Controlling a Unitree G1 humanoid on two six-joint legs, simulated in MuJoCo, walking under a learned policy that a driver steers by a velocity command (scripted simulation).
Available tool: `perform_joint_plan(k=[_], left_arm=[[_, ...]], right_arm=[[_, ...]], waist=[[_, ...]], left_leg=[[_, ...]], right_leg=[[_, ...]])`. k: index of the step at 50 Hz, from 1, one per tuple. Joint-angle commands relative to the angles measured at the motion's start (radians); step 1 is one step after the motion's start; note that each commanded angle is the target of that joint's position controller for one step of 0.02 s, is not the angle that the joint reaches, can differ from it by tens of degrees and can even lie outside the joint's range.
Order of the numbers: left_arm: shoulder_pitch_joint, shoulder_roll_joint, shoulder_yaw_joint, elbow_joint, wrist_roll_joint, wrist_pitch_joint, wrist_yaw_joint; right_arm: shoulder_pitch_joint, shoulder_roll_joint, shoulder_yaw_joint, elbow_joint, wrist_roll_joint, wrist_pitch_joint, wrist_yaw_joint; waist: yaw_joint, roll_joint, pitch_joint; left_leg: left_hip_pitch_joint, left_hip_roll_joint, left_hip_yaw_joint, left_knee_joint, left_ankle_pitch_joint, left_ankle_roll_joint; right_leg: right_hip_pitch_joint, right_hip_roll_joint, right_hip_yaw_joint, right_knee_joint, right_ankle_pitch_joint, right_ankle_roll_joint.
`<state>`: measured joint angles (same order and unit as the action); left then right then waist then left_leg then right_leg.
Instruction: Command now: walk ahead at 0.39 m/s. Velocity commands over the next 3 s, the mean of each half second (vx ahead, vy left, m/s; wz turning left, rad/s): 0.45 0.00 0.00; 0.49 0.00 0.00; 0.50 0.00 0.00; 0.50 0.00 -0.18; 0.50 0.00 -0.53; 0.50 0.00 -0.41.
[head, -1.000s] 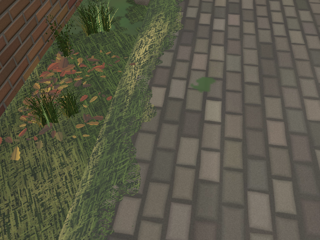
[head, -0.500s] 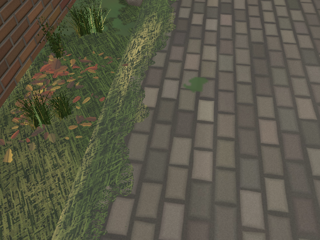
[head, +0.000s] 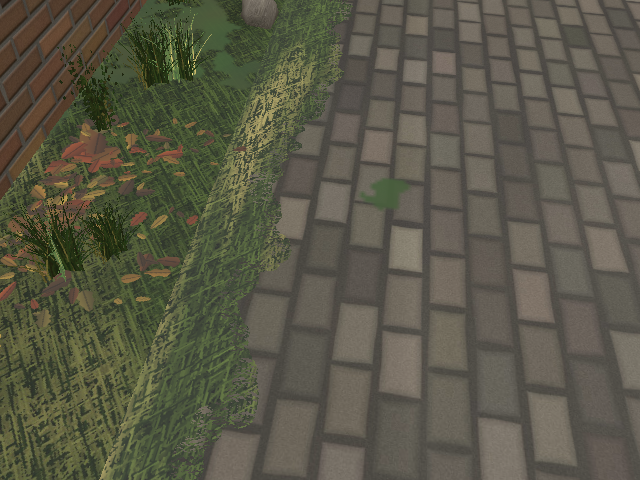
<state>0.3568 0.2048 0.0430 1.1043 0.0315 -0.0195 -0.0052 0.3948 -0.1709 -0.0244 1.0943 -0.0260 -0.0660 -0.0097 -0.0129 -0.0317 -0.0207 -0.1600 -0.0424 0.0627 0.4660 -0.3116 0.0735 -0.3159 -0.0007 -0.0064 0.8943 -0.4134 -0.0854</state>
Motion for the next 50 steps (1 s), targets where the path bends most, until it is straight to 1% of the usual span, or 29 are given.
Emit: perform_joint_plan(k=[1,3,6,10,12,14,15,16,17,18,19,20,21,22,24,26,29,31,34,39,42,43,44,45,46,47,48,49,50], left_arm=[[-0.125,0.046,0.006,-0.098,0.002,-0.048,-0.026],[-0.124,0.047,0.01,-0.095,0.007,-0.042,-0.033],[-0.213,0.033,0.008,-0.134,0.004,-0.029,-0.031],[-0.405,0.008,-0.012,-0.219,-0.008,-0.025,-0.031],[-0.438,0.013,-0.016,-0.24,-0.014,-0.025,-0.029],[-0.399,0.039,-0.008,-0.243,-0.015,-0.028,-0.019],[-0.334,0.059,0.001,-0.228,-0.016,-0.032,-0.011],[-0.215,0.083,0.014,-0.192,-0.019,-0.039,-0.004],[-0.055,0.102,0.029,-0.139,-0.017,-0.047,0.004],[0.093,0.161,0.05,-0.102,0.005,-0.053,0.014],[0.155,0.258,0.073,-0.103,0.03,-0.052,0.012],[0.091,0.222,0.07,-0.103,-0.014,-0.04,-0.001],[-0.042,0.172,0.055,-0.125,-0.025,-0.042,-0.002],[-0.104,0.104,0.038,-0.135,-0.024,-0.053,-0.007],[-0.101,0.032,0.014,-0.108,-0.018,-0.072,0.0],[-0.041,0.037,0.01,-0.082,-0.016,-0.089,0.005],[0.019,0.074,0.012,-0.067,-0.017,-0.097,0.008],[0.059,0.074,0.007,-0.064,-0.019,-0.095,0.007],[0.113,0.07,0.001,-0.058,-0.022,-0.094,0.008],[0.201,0.08,-0.002,-0.029,-0.013,-0.09,0.019],[0.177,0.098,0.003,-0.026,-0.004,-0.086,0.028],[0.163,0.109,0.007,-0.027,-0.003,-0.085,0.03],[0.15,0.117,0.009,-0.028,-0.004,-0.082,0.029],[0.131,0.113,0.007,-0.037,-0.012,-0.08,0.027],[0.156,0.05,-0.01,-0.076,-0.039,-0.082,0.019],[0.236,0.036,-0.002,-0.071,-0.058,-0.081,0.01],[0.141,0.1,0.016,-0.084,-0.033,-0.074,0.015],[0.054,0.084,0.014,-0.112,-0.024,-0.079,0.011],[0.026,0.062,0.014,-0.115,-0.022,-0.079,0.008]], right_arm=[[0.088,-0.114,-0.018,-0.015,0.006,-0.018,-0.002],[0.12,-0.086,-0.008,-0.002,0.009,-0.033,-0.006],[0.197,-0.073,0.002,0.026,0.009,-0.04,-0.009],[0.207,-0.078,0.011,0.025,0.007,-0.041,-0.013],[0.209,-0.096,0.008,0.028,0.005,-0.042,-0.015],[0.185,-0.115,0.004,0.028,0.006,-0.046,-0.016],[0.169,-0.128,0.0,0.026,0.007,-0.048,-0.017],[0.154,-0.141,-0.005,0.024,0.006,-0.046,-0.018],[0.131,-0.152,-0.008,0.019,0.012,-0.042,-0.017],[0.131,-0.131,-0.003,0.001,0.016,-0.04,-0.011],[0.251,0.004,0.018,-0.02,0.041,-0.035,0.003],[0.188,-0.099,-0.011,-0.019,0.024,-0.031,0.004],[0.08,-0.112,-0.019,-0.064,0.014,-0.031,0.006],[0.016,-0.107,-0.02,-0.08,0.008,-0.036,0.009],[0.025,-0.068,-0.022,-0.076,-0.01,-0.016,0.017],[0.037,-0.038,-0.02,-0.076,-0.016,0.005,0.024],[-0.085,-0.053,-0.025,-0.123,-0.018,0.024,0.032],[-0.191,-0.061,-0.024,-0.161,-0.013,0.026,0.037],[-0.324,-0.048,-0.015,-0.206,0.0,0.022,0.041],[-0.455,-0.055,-0.011,-0.252,0.005,0.014,0.04],[-0.425,-0.077,-0.021,-0.258,0.004,0.002,0.033],[-0.355,-0.091,-0.03,-0.238,0.003,-0.004,0.027],[-0.225,-0.109,-0.042,-0.195,0.002,-0.011,0.019],[-0.053,-0.143,-0.059,-0.142,-0.012,-0.021,0.009],[0.106,-0.242,-0.086,-0.119,-0.039,-0.025,-0.002],[0.105,-0.268,-0.099,-0.113,-0.018,-0.008,0.01],[-0.011,-0.224,-0.087,-0.13,0.007,-0.001,0.017],[-0.099,-0.161,-0.07,-0.145,0.013,-0.006,0.021],[-0.138,-0.113,-0.056,-0.142,0.007,-0.014,0.021]], waist=[[0.0,0.085,0.196],[0.005,0.089,0.151],[-0.007,0.109,0.138],[-0.036,0.131,0.169],[-0.036,0.15,0.172],[-0.001,0.153,0.147],[0.032,0.152,0.108],[0.083,0.146,0.044],[0.153,0.129,-0.035],[0.2,0.081,-0.122],[0.128,-0.146,-0.254],[0.131,-0.053,-0.242],[0.076,-0.033,-0.054],[0.058,0.025,0.026],[-0.01,0.034,0.077],[-0.029,0.012,0.078],[-0.025,-0.001,0.109],[-0.002,-0.004,0.126],[0.033,-0.015,0.132],[0.075,-0.033,0.134],[0.037,-0.042,0.115],[0.005,-0.052,0.078],[-0.049,-0.045,0.013],[-0.121,-0.025,-0.075],[-0.147,0.106,-0.214],[-0.102,0.26,-0.317],[-0.065,0.099,-0.175],[-0.046,0.062,-0.048],[-0.012,0.032,0.027]], left_leg=[[0.146,0.307,-0.442,-0.387,-0.176,0.112],[0.186,0.259,-0.314,-0.367,0.072,0.097],[0.229,0.237,-0.214,-0.322,0.399,0.101],[0.167,0.206,-0.14,-0.32,0.566,0.1],[0.162,0.215,-0.125,-0.313,0.641,0.1],[0.184,0.235,-0.105,-0.251,0.851,0.09],[0.205,0.24,-0.092,-0.169,0.996,0.079],[0.225,0.237,-0.08,-0.033,1.086,0.067],[0.182,0.216,-0.058,0.153,1.041,0.052],[0.008,0.178,-0.043,0.404,0.751,0.044],[-0.33,0.006,-0.006,0.827,-0.063,0.007],[-0.439,-0.016,-0.122,0.955,-0.15,0.024],[-0.503,0.055,-0.122,0.933,-0.051,0.033],[-0.475,0.088,-0.117,0.874,0.018,0.035],[-0.359,0.13,-0.118,0.775,0.05,0.023],[-0.33,0.134,-0.1,0.72,0.045,0.006],[-0.43,0.153,-0.063,0.613,0.124,-0.019],[-0.487,0.158,-0.039,0.509,0.2,-0.034],[-0.472,0.134,-0.001,0.317,0.293,-0.046],[-0.473,0.091,0.031,0.151,0.304,-0.018],[-0.387,0.052,0.041,0.088,0.197,0.027],[-0.292,0.021,0.051,0.072,0.155,0.046],[-0.15,-0.01,0.061,0.024,0.159,0.068],[0.088,0.032,0.018,-0.014,0.201,0.099],[0.386,0.297,-0.304,-0.025,0.106,0.176],[0.518,0.481,-0.744,-0.164,0.091,0.301],[0.399,0.426,-0.636,-0.19,0.023,0.262],[0.248,0.391,-0.502,-0.225,0.053,0.232],[0.128,0.344,-0.405,-0.264,0.133,0.191]], right_leg=[[-0.427,-0.068,0.022,0.157,0.131,-0.006],[-0.41,-0.065,-0.012,0.145,0.195,0.016],[-0.454,-0.052,-0.058,0.11,0.225,0.039],[-0.377,-0.017,-0.119,-0.129,0.29,0.044],[-0.293,0.003,-0.141,-0.232,0.305,0.023],[-0.181,0.031,-0.148,-0.286,0.299,-0.017],[-0.1,0.054,-0.149,-0.297,0.283,-0.038],[0.012,0.077,-0.141,-0.319,0.274,-0.058],[0.196,0.078,-0.134,-0.392,0.319,-0.078],[0.424,-0.065,0.02,-0.414,0.193,-0.112],[0.684,-0.396,0.541,-0.48,0.079,-0.257],[0.605,-0.395,0.742,-0.643,-0.065,-0.283],[0.444,-0.366,0.57,-0.675,-0.115,-0.244],[0.305,-0.325,0.459,-0.712,-0.006,-0.214],[0.136,-0.237,0.278,-0.742,0.194,-0.15],[0.106,-0.218,0.208,-0.746,0.34,-0.15],[0.124,-0.192,0.133,-0.778,0.396,-0.143],[0.158,-0.175,0.1,-0.787,0.452,-0.131],[0.2,-0.151,0.053,-0.779,0.56,-0.105],[0.373,-0.188,0.041,-0.73,0.698,-0.106],[0.444,-0.216,0.024,-0.629,0.931,-0.098],[0.449,-0.215,0.014,-0.546,1.065,-0.086],[0.44,-0.198,-0.002,-0.4,1.124,-0.073],[0.317,-0.166,-0.027,-0.198,0.994,-0.055],[0.038,-0.086,-0.076,0.137,0.589,-0.023],[-0.217,0.089,-0.037,0.449,-0.1,0.0],[-0.311,0.012,0.057,0.485,-0.029,-0.017],[-0.325,-0.024,0.058,0.441,0.053,-0.017],[-0.288,-0.059,0.055,0.372,0.1,-0.016]])
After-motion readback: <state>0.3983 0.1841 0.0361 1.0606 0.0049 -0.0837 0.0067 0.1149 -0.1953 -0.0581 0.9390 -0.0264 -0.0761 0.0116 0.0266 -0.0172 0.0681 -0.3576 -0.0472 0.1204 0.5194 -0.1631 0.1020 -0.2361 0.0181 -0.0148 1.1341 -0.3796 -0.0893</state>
